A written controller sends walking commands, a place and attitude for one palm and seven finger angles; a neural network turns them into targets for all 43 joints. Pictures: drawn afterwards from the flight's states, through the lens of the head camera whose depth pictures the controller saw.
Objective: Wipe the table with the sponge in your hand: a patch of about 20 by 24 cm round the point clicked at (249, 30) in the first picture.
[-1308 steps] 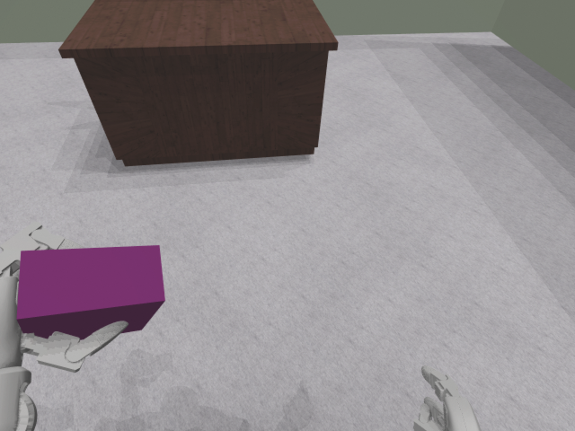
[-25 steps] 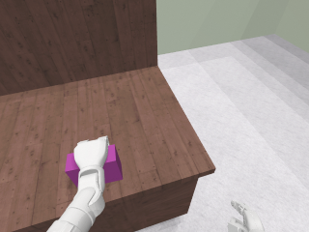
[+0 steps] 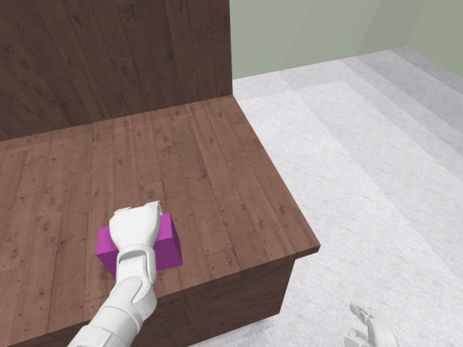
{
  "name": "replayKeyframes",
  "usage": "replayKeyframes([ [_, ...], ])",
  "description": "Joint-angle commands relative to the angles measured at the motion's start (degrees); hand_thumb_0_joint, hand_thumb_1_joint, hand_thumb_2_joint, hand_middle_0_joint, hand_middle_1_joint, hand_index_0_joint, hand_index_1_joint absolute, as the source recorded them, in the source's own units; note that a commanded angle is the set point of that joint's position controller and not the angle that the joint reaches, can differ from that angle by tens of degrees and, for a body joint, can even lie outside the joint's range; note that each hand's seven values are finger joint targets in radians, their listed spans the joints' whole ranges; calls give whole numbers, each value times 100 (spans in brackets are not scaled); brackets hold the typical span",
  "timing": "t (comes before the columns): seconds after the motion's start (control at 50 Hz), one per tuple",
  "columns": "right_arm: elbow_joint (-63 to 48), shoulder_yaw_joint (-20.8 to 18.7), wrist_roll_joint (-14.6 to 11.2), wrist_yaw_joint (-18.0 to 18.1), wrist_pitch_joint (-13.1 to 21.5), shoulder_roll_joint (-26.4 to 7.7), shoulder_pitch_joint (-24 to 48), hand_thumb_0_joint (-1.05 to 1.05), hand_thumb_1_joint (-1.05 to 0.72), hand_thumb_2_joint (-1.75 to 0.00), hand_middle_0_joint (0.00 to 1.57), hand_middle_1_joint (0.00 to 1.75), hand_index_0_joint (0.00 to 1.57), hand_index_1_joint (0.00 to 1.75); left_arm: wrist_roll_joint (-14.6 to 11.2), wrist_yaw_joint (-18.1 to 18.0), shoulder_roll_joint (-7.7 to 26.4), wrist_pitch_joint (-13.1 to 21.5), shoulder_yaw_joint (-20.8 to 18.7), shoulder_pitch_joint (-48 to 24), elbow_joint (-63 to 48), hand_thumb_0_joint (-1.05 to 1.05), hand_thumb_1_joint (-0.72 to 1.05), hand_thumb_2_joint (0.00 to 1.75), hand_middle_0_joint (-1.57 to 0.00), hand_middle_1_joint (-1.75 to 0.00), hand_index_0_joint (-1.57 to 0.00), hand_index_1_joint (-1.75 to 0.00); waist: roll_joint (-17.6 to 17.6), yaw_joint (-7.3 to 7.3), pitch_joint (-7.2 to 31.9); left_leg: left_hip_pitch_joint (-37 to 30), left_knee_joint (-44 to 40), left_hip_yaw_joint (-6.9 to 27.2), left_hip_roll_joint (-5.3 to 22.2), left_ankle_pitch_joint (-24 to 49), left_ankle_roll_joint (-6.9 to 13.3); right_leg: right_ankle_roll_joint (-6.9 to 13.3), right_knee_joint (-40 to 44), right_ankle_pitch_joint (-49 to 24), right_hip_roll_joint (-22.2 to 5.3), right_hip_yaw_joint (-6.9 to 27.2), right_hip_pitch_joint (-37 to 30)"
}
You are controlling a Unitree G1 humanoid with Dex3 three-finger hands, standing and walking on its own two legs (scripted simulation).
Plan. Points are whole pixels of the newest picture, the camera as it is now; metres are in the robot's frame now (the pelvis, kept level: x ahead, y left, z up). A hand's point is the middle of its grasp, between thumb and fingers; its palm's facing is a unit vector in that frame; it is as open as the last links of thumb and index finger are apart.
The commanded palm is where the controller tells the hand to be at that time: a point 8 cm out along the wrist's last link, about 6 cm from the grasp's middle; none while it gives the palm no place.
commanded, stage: wipe back along the middle lane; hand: left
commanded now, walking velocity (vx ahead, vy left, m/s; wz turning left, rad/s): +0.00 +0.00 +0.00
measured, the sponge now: (145, 252) +0.30 +0.22 -0.05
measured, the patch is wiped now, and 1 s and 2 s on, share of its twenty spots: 0.95 0.95 0.95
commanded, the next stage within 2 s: slide across to the third lane in 0.10 s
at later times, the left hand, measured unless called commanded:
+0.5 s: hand (149, 238) +0.31 +0.21 -0.01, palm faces -0.07 -0.03 -1.00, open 9.8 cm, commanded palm +0.28 +0.17 +0.04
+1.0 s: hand (178, 227) +0.34 +0.15 -0.01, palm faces -0.08 -0.03 -1.00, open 9.8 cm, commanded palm +0.31 +0.13 +0.04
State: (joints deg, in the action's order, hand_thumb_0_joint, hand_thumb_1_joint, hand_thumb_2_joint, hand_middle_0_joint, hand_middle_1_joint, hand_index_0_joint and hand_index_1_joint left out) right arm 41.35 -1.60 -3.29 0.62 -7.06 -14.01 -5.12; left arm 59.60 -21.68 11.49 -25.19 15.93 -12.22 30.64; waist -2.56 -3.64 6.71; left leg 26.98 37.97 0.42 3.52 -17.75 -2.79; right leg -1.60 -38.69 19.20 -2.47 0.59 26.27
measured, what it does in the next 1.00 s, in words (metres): stands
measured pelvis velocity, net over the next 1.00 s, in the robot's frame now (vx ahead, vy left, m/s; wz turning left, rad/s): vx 0.00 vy -0.01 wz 0.02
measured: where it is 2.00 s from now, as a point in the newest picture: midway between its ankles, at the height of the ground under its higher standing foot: outside the picture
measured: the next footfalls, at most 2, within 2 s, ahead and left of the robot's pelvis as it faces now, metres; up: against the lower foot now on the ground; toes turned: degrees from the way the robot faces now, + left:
none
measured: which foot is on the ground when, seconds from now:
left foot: down 0.00-1.00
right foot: down 0.00-1.00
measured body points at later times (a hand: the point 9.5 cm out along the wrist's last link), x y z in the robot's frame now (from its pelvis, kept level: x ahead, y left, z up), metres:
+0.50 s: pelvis +0.00 +0.00 +0.00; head +0.01 -0.03 +0.45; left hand +0.31 +0.20 +0.04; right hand +0.20 -0.23 -0.11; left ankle +0.01 +0.15 -0.72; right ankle +0.00 -0.14 -0.72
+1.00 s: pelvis +0.00 -0.01 +0.00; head +0.01 -0.04 +0.45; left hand +0.34 +0.15 +0.05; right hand +0.18 -0.23 -0.12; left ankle +0.01 +0.15 -0.72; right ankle +0.00 -0.14 -0.72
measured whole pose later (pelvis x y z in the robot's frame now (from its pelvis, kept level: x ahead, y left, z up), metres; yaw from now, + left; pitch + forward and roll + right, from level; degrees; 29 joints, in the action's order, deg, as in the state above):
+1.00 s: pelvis +0.00 -0.01 +0.00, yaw +1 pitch +6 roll +0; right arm 45.3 -2.2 -3.0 -1.2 -7.6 -12.4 -3.6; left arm 56.0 -23.9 5.0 -25.7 22.8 -26.3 46.4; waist -3.2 -3.6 6.0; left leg 26.2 35.7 2.0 3.8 -16.1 -3.5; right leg -0.8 -37.1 18.3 -2.1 -1.0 25.2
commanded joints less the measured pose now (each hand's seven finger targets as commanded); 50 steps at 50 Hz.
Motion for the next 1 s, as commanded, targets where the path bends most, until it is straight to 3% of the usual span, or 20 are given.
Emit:
replayKeyframes([
  [0.0, -827, -208, -14, 17, 259, -656, 861, 0, -90, -90, 20, 30, 20, 30, -103, 154, 88, 25, 74, -678, 22, 0, 10, 130, -120, -160, -120, -160, 836, 57, 681, -517, -422, -230, -447, 637, 374, 490, 615, -962, 419, -395, -191],
  [0.02, -799, -220, -8, 20, 268, -672, 878, 0, -90, -90, 20, 30, 20, 30, -133, 143, 210, 40, -133, -684, 22, 0, 10, 130, -120, -160, -120, -160, 773, -15, 738, -517, -449, -213, -432, 625, 371, 511, 640, -920, 436, -357, -207],
  [0.1, -825, -216, 3, 18, 264, -652, 825, 0, -90, -90, 20, 30, 20, 30, -114, 150, 9, 89, 113, -695, 48, 0, 10, 130, -120, -160, -120, -160, 885, 48, 865, -522, -364, -240, -448, 713, 387, 482, 576, -1152, 403, -378, -263],
  [0.12, -776, -235, 12, 28, 265, -682, 820, 0, -90, -90, 20, 30, 20, 30, -128, 124, 286, 101, -237, -670, 80, 0, 10, 130, -120, -160, -120, -160, 935, -26, 926, -500, -378, -211, -445, 731, 375, 504, 594, -1154, 425, -329, -309],
  [0.2, -800, -207, 3, 44, 256, -641, 849, 0, -90, -90, 20, 30, 20, 30, -104, 136, -9, 122, 148, -1010, 67, 0, 10, 130, -120, -160, -120, -160, 921, 123, 753, -507, -376, -230, -447, 593, 385, 464, 614, -968, 400, -384, -153],
  [0.22, -786, -229, 3, 42, 273, -649, 867, 0, -90, -90, 20, 30, 20, 30, -140, 116, 125, 138, -47, -1064, -48, 0, 10, 130, -120, -160, -120, -160, 848, 52, 892, -563, -397, -201, -431, 648, 380, 491, 623, -979, 420, -350, -213],
  [0.3, -809, -233, -15, 13, 292, -592, 877, 0, -90, -90, 20, 30, 20, 30, -207, 129, -201, 180, 369, -1304, -254, 0, 10, 130, -120, -160, -120, -160, 744, 140, 1021, -740, -380, -209, -436, 769, 408, 482, 601, -1118, 402, -416, -302],
  [0.32, -790, -245, -14, 21, 300, -614, 891, 0, -90, -90, 20, 30, 20, 30, -256, 118, -6, 192, 126, -1304, -321, 0, 10, 130, -120, -160, -120, -160, 763, 85, 1102, -761, -405, -177, -421, 818, 402, 498, 626, -1153, 426, -384, -370],
  [0.36, -809, -241, -25, 2, 300, -566, 898, 0, -90, -90, 20, 30, 20, 30, -277, 133, -309, 231, 510, -1489, -429, 0, 10, 130, -120, -160, -120, -160, 718, 184, 1131, -875, -378, -190, -429, 880, 428, 476, 622, -1246, 406, -429, -380],
  [0.42, -754, -241, -27, 0, 307, -588, 931, 0, -90, -90, 20, 30, 20, 30, -323, 140, -132, 278, 338, -1688, -466, 0, 10, 130, -120, -160, -120, -160, 681, 168, 1040, -894, -456, -145, -415, 841, 411, 496, 686, -1143, 432, -402, -388],
  [0.48, -721, -232, -28, -35, 298, -544, 908, 0, -90, -90, 20, 30, 20, 30, -272, 148, -476, 308, 719, -1805, -325, 0, 10, 130, -120, -160, -120, -160, 675, 245, 922, -938, -463, -152, -411, 850, 421, 488, 675, -1163, 419, -468, -314],
  [0.6, -637, -255, -18, -97, 266, -537, 899, 0, -90, -90, 20, 30, 20, 30, -306, 46, -501, 328, 647, -2001, -59, 0, 10, 130, -120, -160, -120, -160, 804, 212, 981, -957, -487, -183, -402, 944, 400, 492, 703, -1354, 420, -450, -428],
  [0.62, -637, -268, -10, -102, 258, -551, 917, 0, -90, -90, 20, 30, 20, 30, -340, 28, -410, 317, 491, -1934, -33, 0, 10, 130, -120, -160, -120, -160, 796, 131, 1027, -928, -530, -153, -401, 945, 384, 506, 718, -1298, 445, -436, -482],
  [0.68, -577, -258, -15, -135, 241, -507, 902, 0, -90, -90, 20, 30, 20, 30, -296, -36, -661, 296, 759, -2310, 109, 0, 10, 130, -120, -160, -120, -160, 699, 235, 983, -985, -515, -198, -403, 948, 386, 500, 715, -1320, 428, -472, -395],
  [0.72, -554, -279, -2, -149, 223, -531, 925, 0, -90, -90, 20, 30, 20, 30, -329, -79, -502, 249, 506, -2220, 218, 0, 10, 130, -120, -160, -120, -160, 806, 138, 1089, -967, -543, -171, -393, 994, 377, 509, 744, -1346, 456, -445, -483],
  [0.8, -480, -265, -4, -180, 212, -488, 900, 0, -90, -90, 20, 30, 20, 30, -326, -151, -913, 217, 901, -2729, 514, 0, 10, 130, -120, -160, -120, -160, 784, 276, 1029, -962, -529, -199, -394, 915, 388, 496, 730, -1298, 436, -496, -356],
  [0.82, -454, -281, 4, -173, 209, -508, 904, 0, -90, -90, 20, 30, 20, 30, -372, -167, -747, 215, 673, -2728, 552, 0, 10, 130, -120, -160, -120, -160, 866, 212, 1107, -946, -550, -188, -384, 941, 380, 501, 764, -1323, 452, -462, -424],
  [0.9, -377, -273, 2, -191, 188, -473, 884, 0, -90, -90, 20, 30, 20, 30, -398, -251, -990, 188, 878, -3159, 823, 0, 10, 130, -120, -160, -120, -160, 816, 325, 1097, -962, -527, -233, -386, 874, 384, 466, 770, -1292, 425, -483, -340],
  [0.92, -360, -285, 12, -184, 186, -491, 894, 0, -90, -90, 20, 30, 20, 30, -436, -265, -764, 170, 595, -3047, 878, 0, 10, 130, -120, -160, -120, -160, 936, 211, 1178, -920, -570, -224, -389, 878, 378, 475, 819, -1282, 445, -451, -442],
  [0.98, -360, -271, 20, -198, 150, -467, 882, 0, -90, -90, 20, 30, 20, 30, -381, -321, -842, 118, 679, -3091, 1044, 0, 10, 130, -120, -160, -120, -160, 825, 228, 1242, -918, -545, -262, -415, 916, 369, 469, 770, -1395, 413, -457, -484],
])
